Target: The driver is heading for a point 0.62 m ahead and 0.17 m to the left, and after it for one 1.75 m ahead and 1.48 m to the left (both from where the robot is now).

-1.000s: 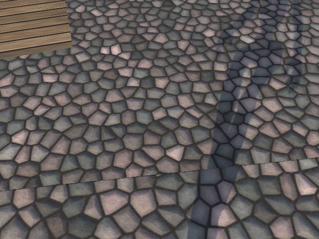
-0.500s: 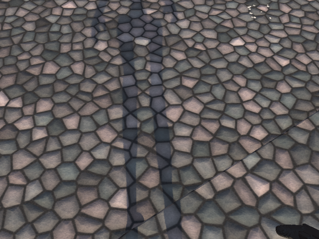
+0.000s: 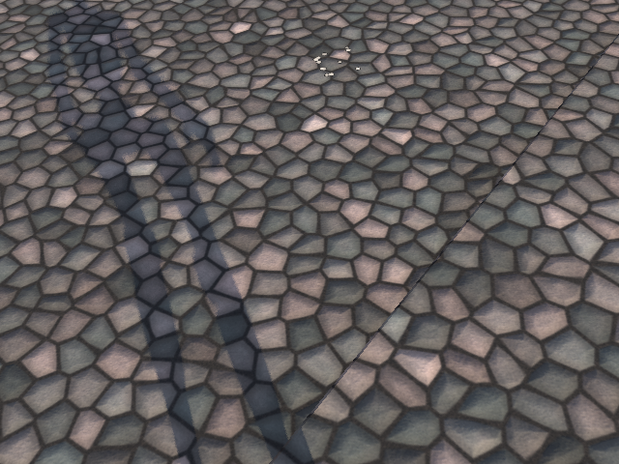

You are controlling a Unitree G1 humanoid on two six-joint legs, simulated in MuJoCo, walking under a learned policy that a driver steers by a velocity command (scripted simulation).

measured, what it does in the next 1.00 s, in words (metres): walks ahead: left foot, then right foot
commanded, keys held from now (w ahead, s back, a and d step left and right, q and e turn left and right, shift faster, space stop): w+shift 0.62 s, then w+q+shift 0.04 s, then q+shift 0.34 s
